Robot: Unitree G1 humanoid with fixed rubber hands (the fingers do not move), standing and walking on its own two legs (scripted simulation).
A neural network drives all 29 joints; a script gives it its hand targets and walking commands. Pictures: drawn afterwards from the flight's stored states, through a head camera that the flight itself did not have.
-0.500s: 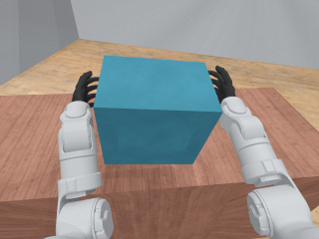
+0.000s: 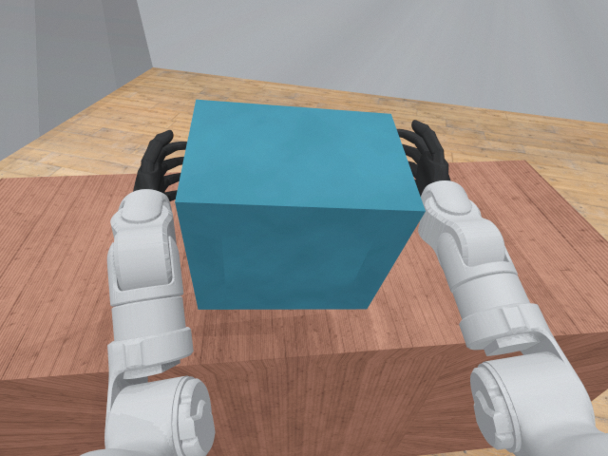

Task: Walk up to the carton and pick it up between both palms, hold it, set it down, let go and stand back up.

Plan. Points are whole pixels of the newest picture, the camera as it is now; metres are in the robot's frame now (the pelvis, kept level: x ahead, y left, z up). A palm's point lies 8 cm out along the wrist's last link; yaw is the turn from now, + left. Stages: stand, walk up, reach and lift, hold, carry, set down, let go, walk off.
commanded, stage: hold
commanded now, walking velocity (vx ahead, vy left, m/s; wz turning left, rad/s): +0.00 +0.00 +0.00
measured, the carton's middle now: (290, 215) +0.38 +0.02 +0.15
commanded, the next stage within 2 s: set down in 1.38 s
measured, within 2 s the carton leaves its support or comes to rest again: neither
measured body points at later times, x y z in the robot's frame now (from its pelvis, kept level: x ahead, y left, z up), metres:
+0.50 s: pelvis +0.00 +0.00 +0.00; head -0.06 +0.03 +0.44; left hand +0.36 +0.19 +0.21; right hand +0.37 -0.16 +0.21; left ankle +0.06 +0.13 -0.75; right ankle -0.03 -0.11 -0.75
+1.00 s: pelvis +0.00 +0.00 +0.00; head -0.06 +0.03 +0.44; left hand +0.37 +0.19 +0.20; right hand +0.37 -0.16 +0.20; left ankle +0.06 +0.13 -0.75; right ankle -0.03 -0.11 -0.75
